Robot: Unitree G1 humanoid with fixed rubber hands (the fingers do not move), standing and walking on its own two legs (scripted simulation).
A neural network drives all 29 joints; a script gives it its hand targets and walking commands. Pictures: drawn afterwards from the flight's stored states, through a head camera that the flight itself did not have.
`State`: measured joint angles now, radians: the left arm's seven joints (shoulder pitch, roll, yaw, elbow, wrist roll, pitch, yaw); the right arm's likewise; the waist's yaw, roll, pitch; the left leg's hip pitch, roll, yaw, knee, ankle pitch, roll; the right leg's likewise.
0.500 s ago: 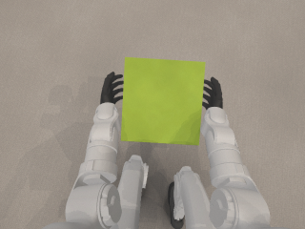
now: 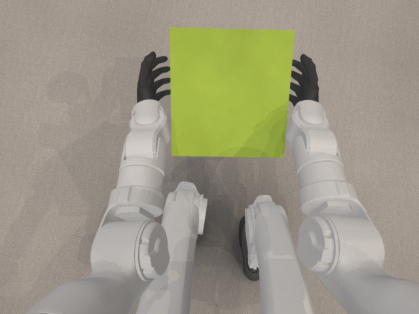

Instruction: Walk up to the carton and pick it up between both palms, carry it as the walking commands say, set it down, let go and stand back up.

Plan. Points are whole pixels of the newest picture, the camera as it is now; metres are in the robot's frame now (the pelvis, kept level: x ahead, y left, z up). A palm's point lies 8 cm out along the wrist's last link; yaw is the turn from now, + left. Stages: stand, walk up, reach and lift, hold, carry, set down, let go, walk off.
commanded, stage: set down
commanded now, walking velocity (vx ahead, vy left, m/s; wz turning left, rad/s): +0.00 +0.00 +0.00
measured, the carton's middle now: (224, 96) +0.50 +0.05 -0.19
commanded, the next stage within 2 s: none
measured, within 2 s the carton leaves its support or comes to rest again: neither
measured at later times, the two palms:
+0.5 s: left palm (158, 102) +0.47 +0.18 -0.18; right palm (289, 101) +0.51 -0.09 -0.18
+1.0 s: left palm (161, 104) +0.49 +0.19 -0.27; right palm (275, 105) +0.52 -0.09 -0.27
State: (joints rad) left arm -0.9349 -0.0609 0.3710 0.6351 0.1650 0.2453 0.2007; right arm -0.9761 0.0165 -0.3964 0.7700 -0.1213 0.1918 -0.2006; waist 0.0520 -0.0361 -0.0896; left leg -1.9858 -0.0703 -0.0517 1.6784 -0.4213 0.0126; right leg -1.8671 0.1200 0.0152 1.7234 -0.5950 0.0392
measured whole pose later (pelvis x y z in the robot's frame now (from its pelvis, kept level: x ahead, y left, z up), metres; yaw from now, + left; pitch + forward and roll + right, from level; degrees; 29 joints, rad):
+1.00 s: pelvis -0.01 -0.01 -0.11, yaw -2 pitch +41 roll -4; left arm -1.27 0.14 0.34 0.79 0.09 0.26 0.12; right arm -1.33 -0.11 -0.30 0.91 -0.04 0.20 -0.28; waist 0.10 -0.04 0.21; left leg -2.30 -0.05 -0.05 2.03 -0.45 -0.01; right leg -2.18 0.16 -0.02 2.09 -0.64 0.04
